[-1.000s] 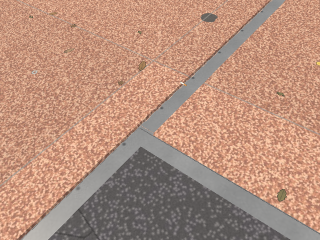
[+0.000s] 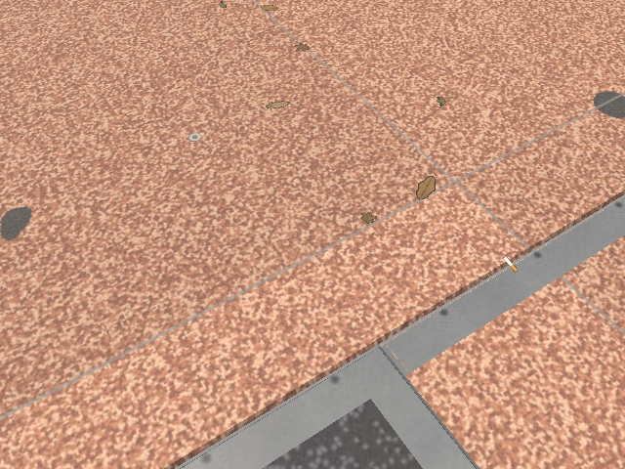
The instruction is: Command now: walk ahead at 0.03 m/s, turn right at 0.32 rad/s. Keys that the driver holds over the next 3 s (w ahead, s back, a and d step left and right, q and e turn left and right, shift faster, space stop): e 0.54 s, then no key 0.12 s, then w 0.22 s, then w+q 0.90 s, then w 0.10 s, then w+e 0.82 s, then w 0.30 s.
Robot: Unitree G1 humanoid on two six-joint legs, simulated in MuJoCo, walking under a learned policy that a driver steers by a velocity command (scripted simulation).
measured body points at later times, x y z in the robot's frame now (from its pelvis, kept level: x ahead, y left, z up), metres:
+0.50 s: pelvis +0.01 -0.04 +0.00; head +0.06 -0.06 +0.44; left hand +0.27 +0.16 -0.08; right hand +0.03 -0.36 -0.12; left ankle -0.04 +0.11 -0.69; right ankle +0.02 -0.14 -0.73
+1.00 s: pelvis +0.07 -0.04 +0.01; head +0.08 -0.01 +0.46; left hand +0.32 +0.14 -0.09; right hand +0.00 -0.31 -0.09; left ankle +0.07 +0.08 -0.73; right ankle +0.03 -0.16 -0.67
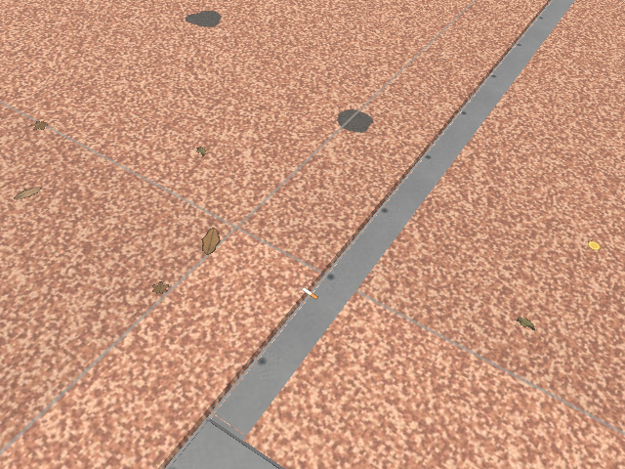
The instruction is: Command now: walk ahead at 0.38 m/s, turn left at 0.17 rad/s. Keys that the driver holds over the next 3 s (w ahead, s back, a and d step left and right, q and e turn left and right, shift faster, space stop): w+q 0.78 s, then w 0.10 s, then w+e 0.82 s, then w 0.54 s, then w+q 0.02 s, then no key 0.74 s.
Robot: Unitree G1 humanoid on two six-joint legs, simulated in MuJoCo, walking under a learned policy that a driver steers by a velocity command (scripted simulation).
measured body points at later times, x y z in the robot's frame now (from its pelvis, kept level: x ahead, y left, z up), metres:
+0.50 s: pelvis +0.22 -0.04 +0.00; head +0.24 -0.04 +0.45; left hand +0.24 +0.25 -0.11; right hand +0.41 -0.28 -0.10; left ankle +0.21 +0.11 -0.66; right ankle +0.22 -0.15 -0.74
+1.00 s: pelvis +0.46 +0.10 +0.00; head +0.48 +0.13 +0.45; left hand +0.46 +0.42 -0.11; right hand +0.67 -0.09 -0.10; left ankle +0.44 +0.17 -0.74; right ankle +0.60 -0.03 -0.66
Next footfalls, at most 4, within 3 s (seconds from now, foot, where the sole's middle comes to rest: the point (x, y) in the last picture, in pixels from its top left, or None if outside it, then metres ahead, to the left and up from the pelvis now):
0.28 right None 0.25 -0.15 -0.78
0.76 left None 0.48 0.19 -0.78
1.32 right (240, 345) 0.85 0.12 -0.78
1.80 left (152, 269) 1.09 0.37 -0.78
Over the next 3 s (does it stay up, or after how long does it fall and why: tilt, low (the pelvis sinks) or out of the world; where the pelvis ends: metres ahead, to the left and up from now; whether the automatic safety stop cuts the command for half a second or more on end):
stays up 1.34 0.23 -0.01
